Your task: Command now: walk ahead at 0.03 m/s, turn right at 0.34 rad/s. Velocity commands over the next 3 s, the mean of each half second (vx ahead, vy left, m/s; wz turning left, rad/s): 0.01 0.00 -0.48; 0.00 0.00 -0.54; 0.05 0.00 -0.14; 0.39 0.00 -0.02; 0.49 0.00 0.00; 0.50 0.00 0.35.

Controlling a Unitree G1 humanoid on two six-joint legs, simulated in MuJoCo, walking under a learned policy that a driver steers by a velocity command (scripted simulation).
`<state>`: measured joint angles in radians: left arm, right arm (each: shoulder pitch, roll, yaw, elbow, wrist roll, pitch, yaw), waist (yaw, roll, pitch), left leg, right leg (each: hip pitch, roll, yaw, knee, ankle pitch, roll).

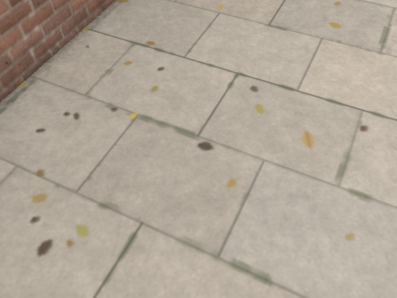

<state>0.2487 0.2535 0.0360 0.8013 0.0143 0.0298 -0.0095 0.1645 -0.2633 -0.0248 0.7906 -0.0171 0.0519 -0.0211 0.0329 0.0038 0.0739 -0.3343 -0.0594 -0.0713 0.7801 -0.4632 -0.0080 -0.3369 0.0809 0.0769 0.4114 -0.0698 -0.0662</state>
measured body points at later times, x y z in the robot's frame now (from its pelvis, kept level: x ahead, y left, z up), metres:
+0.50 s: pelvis -0.01 +0.01 +0.00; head +0.02 +0.00 +0.45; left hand +0.21 +0.22 -0.11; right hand +0.00 -0.28 -0.12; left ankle +0.00 +0.12 -0.74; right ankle -0.06 -0.08 -0.72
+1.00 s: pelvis -0.02 +0.00 +0.00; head +0.01 -0.02 +0.45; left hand +0.22 +0.19 -0.11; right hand -0.04 -0.31 -0.10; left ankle +0.06 +0.09 -0.72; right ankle -0.06 -0.08 -0.74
